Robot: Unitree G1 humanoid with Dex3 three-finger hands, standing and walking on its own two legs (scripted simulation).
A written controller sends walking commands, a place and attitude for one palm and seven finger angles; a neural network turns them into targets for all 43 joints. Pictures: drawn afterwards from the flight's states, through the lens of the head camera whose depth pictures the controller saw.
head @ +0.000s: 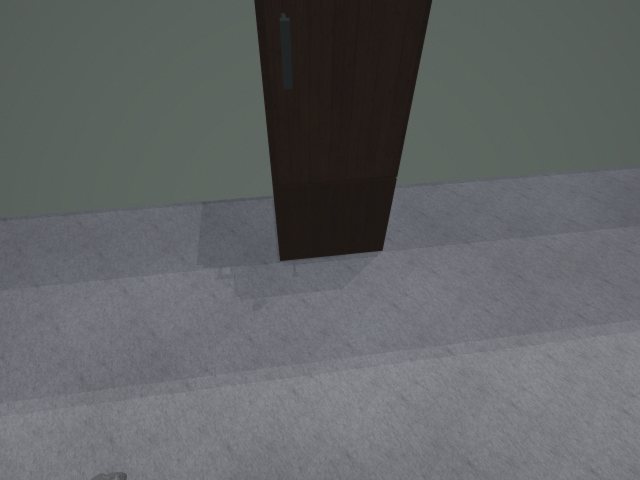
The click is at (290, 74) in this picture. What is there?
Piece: cupboard door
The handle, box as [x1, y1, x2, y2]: [279, 13, 292, 88]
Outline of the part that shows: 281,13 281,17 279,18 283,86 284,88 292,88 289,19 285,16 284,13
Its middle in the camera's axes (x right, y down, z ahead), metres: -0.09 -0.46 +0.96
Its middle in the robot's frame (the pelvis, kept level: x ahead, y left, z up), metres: +1.04 +0.14 +0.09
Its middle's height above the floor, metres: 0.87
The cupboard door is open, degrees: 0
